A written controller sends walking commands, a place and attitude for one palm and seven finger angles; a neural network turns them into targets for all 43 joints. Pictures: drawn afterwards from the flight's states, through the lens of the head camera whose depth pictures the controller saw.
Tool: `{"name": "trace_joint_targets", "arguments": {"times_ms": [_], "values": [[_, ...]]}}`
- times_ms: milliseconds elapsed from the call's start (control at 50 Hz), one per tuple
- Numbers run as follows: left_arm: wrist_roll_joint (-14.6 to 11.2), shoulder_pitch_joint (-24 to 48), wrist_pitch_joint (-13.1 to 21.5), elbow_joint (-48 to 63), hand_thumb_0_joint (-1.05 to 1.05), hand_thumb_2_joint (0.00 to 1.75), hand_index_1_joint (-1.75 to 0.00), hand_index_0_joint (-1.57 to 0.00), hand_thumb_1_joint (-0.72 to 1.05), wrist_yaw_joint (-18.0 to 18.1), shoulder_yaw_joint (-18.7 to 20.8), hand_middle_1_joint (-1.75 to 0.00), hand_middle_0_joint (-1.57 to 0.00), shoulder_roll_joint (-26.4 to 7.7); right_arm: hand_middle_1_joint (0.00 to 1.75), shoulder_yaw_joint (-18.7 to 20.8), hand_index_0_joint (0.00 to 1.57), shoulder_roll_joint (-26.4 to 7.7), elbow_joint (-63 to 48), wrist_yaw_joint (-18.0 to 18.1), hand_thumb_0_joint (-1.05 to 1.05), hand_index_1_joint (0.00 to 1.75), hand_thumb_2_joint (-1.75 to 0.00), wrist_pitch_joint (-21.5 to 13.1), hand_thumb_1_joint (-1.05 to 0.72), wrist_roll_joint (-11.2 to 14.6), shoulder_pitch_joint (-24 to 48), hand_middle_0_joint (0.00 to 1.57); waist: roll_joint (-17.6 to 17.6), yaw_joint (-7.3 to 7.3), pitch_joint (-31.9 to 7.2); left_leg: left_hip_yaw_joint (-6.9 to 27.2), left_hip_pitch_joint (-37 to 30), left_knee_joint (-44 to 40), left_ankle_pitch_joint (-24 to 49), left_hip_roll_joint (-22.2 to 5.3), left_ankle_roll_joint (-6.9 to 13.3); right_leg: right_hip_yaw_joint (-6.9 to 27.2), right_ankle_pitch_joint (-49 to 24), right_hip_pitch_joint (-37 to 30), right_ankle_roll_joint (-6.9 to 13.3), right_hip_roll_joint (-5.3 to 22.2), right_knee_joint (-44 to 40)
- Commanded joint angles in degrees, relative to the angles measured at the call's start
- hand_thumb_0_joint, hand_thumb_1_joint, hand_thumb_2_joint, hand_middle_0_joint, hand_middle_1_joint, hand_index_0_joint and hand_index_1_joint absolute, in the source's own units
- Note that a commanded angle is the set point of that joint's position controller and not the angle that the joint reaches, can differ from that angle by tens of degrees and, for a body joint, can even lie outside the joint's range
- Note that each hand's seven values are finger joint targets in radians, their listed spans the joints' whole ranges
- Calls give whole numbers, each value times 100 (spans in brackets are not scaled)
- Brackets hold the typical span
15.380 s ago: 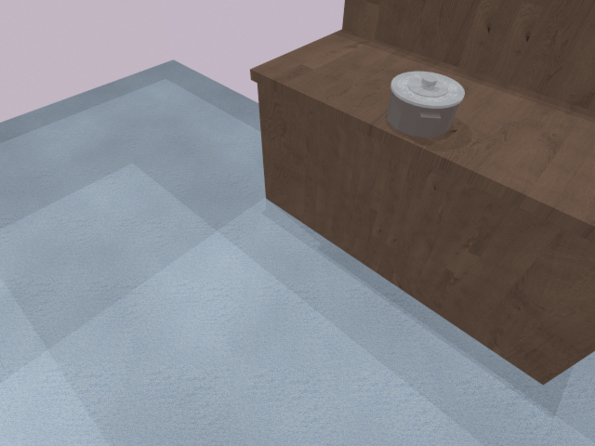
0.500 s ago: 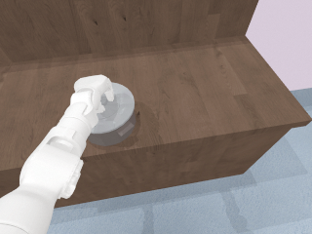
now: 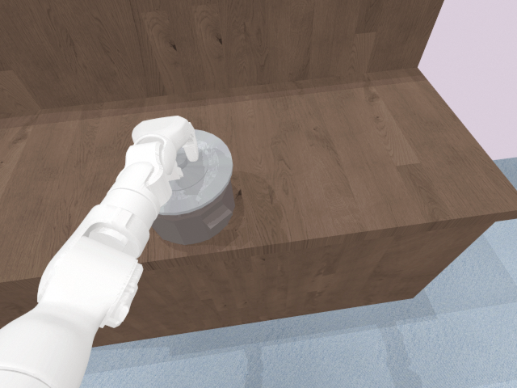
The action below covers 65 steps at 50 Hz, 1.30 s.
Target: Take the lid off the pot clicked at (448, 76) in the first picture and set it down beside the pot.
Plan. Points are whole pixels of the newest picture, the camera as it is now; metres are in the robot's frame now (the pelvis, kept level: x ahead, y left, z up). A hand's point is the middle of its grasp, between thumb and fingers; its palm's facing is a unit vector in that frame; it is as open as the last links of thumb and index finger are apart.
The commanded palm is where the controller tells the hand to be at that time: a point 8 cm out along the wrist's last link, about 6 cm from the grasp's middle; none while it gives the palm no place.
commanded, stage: lift the lid straight up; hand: left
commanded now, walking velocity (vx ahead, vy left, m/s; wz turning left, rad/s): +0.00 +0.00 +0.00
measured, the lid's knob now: (176, 160) +0.50 +0.13 +0.05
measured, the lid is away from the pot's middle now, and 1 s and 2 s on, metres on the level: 0.00 0.01 0.04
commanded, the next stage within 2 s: move the lid sideways beside the pot in 1.42 s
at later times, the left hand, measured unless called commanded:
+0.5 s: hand (161, 148) +0.47 +0.13 +0.12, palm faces -0.30 -0.08 -0.95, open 6.6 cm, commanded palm +0.47 +0.13 +0.19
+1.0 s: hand (158, 125) +0.47 +0.13 +0.16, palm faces -0.25 -0.08 -0.97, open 6.6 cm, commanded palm +0.46 +0.13 +0.23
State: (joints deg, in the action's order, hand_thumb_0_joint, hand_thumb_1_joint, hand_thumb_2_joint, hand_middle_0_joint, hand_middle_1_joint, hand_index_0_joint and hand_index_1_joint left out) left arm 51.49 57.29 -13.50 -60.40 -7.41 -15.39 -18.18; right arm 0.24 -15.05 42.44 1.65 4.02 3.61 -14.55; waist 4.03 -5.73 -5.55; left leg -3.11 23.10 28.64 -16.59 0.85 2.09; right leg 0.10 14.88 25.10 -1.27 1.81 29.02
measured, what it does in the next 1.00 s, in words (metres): stands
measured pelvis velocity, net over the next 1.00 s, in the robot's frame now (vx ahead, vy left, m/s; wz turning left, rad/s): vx -0.01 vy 0.00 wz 0.01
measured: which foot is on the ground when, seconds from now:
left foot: down 0.00-1.00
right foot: down 0.00-1.00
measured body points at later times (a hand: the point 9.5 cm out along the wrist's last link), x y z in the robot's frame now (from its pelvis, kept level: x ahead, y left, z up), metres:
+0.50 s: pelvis +0.00 +0.00 +0.00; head +0.04 -0.02 +0.45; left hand +0.48 +0.14 +0.17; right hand +0.07 -0.26 -0.14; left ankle -0.03 +0.10 -0.73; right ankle -0.02 -0.14 -0.73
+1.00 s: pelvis -0.01 +0.00 +0.00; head +0.02 -0.03 +0.45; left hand +0.48 +0.13 +0.22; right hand +0.09 -0.26 -0.13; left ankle -0.03 +0.10 -0.73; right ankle -0.02 -0.14 -0.73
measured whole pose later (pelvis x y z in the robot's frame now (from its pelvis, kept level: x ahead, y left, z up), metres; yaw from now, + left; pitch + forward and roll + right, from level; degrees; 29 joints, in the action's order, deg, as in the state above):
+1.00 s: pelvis -0.01 +0.00 +0.00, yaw +1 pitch +8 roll +0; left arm 51.2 63.6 -16.8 -54.8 -15.7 -15.8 -20.2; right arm -0.9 -15.7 41.4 1.5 2.9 3.6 -13.5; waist 4.6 -4.5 -4.5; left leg -2.6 18.3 25.4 -14.7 1.6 2.2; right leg -0.3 13.9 20.6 -1.3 2.4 27.0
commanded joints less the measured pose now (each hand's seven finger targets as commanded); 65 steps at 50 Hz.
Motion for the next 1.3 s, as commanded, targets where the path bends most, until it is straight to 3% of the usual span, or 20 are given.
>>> {"name": "trace_joint_targets", "arguments": {"times_ms": [0,60,120,160,220,260,320,380,420,480,520,560,640,720,800,840,960,1020,1120,1280], "values": [[96,3251,-34,1207,0,76,-104,-95,83,264,606,-102,-93,-1516,30,216,20,-785,-495,71,0,30,-90,-157,-90,-21,-163,20,-515,-11,-2471,181,-1338,-56,2566,40,152,-184,-2674,-1122,262,-245,-66],[164,3249,-68,1234,0,76,-104,-95,83,193,314,-102,-93,-1235,30,205,20,-751,-519,70,0,30,-90,-159,-90,-4,-107,20,-433,-57,-2357,187,-1408,-86,2599,27,149,-224,-2633,-1017,256,-241,-87],[125,3229,-96,1293,0,76,-104,-95,83,147,665,-102,-93,-1688,30,191,20,-787,-577,88,0,30,-90,-148,-90,-7,-62,20,-594,22,-2442,154,-1290,-135,2458,64,179,-172,-2720,-1318,250,-230,-115],[132,3317,-98,1363,0,76,-104,-95,83,81,487,-102,-93,-1508,30,197,20,-757,-582,92,0,30,-90,-170,-90,5,-45,20,-493,-17,-2386,144,-1374,-134,2431,64,186,-184,-2684,-1224,246,-225,-145],[135,3506,-4,1775,0,76,-104,-95,83,8,627,-102,-93,-1769,30,193,20,-760,-646,102,0,30,-90,-207,-90,12,-7,20,-361,25,-2567,184,-1518,-149,2552,60,189,-161,-2754,-1361,252,-210,-151],[148,3319,-51,1514,0,76,-104,-95,83,-50,338,-102,-93,-1393,30,194,20,-745,-602,91,0,30,-90,-204,-90,23,-8,20,-406,-31,-2341,221,-1590,-138,2600,41,172,-217,-2577,-1088,252,-234,-171],[55,3648,-24,1714,0,76,-104,-95,83,-75,424,-102,-93,-1521,30,188,20,-765,-603,87,0,30,-90,-243,-90,23,-4,20,-350,-25,-2359,246,-1636,-185,2405,46,165,-216,-2411,-1079,255,-238,-195],[63,3792,-61,1569,0,76,-104,-95,83,-127,174,-102,-93,-1265,30,173,20,-758,-550,101,0,30,-90,-268,-90,44,11,20,-347,-99,-2158,258,-1620,-208,2226,55,154,-235,-2221,-881,262,-245,-212],[79,3983,-29,1731,0,76,-104,-95,83,-117,420,-102,-93,-1592,30,162,20,-781,-555,111,0,30,-90,-303,-90,26,-26,20,-339,-47,-2369,298,-1684,-218,2313,52,148,-222,-2284,-1014,269,-240,-187],[101,3976,-113,1473,0,76,-104,-95,83,-140,209,-102,-93,-1325,30,147,20,-764,-514,101,0,30,-90,-320,-90,28,-15,20,-357,-85,-2206,299,-1656,-230,2288,46,122,-259,-2206,-869,270,-241,-192],[115,3993,-108,1587,0,76,-104,-95,83,-133,472,-102,-93,-1617,30,145,20,-774,-560,96,0,30,-90,-346,-90,7,15,20,-350,-5,-2419,319,-1720,-210,2448,56,124,-224,-2347,-1043,279,-232,-161],[139,4016,-145,1609,0,76,-104,-95,83,-159,255,-102,-93,-1343,30,144,20,-729,-585,73,0,30,-90,-362,-90,4,60,20,-269,-10,-2477,335,-1837,-197,2672,44,104,-244,-2403,-989,277,-228,-136],[121,3679,-332,1205,0,76,-104,-95,83,-248,424,-102,-93,-1495,30,123,20,-783,-580,41,0,30,-90,-260,-90,-1,103,20,-759,37,-2204,252,-1460,-265,2451,61,136,-233,-2502,-1199,252,-216,-193],[175,4163,-254,1863,0,76,-104,-95,83,-361,387,-102,-93,-1634,30,98,20,-748,-715,43,0,30,-90,-303,-90,4,214,20,-383,57,-2457,287,-1697,-269,2653,74,152,-190,-2653,-1310,270,-184,-179],[101,3919,-338,1455,0,76,-104,-95,83,-444,437,-102,-93,-1542,30,107,20,-763,-674,49,0,30,-90,-286,-90,-1,162,20,-710,64,-2203,286,-1581,-303,2458,78,161,-229,-2440,-1237,267,-208,-245],[73,4317,-261,1980,0,76,-104,-95,83,-458,379,-102,-93,-1588,30,90,20,-720,-766,57,0,30,-90,-353,-90,3,261,20,-398,84,-2481,307,-1790,-324,2482,104,155,-201,-2503,-1344,266,-178,-208],[132,4015,-397,1628,0,76,-104,-95,83,-550,364,-102,-93,-1576,30,76,20,-736,-715,32,0,30,-90,-311,-90,20,296,20,-650,103,-2139,277,-1591,-338,2397,113,168,-223,-2518,-1336,264,-180,-256],[133,4266,-349,2044,0,76,-104,-95,83,-611,468,-102,-93,-1799,30,63,20,-737,-804,54,0,30,-90,-344,-90,11,387,20,-524,128,-2395,272,-1716,-351,2392,131,185,-169,-2581,-1500,260,-154,-262],[123,4183,-410,1919,0,76,-104,-95,83,-745,203,-102,-93,-1436,30,69,20,-709,-783,25,0,30,-90,-353,-90,28,416,20,-543,90,-2191,332,-1845,-323,2526,108,165,-225,-2460,-1268,277,-179,-268],[151,4485,-494,1438,0,76,-104,-95,83,-830,145,-102,-93,-1394,30,20,20,-741,-696,83,0,30,-90,-356,-90,19,359,20,-696,43,-2022,345,-1661,-459,1987,144,139,-233,-2053,-1144,290,-175,-323]]}}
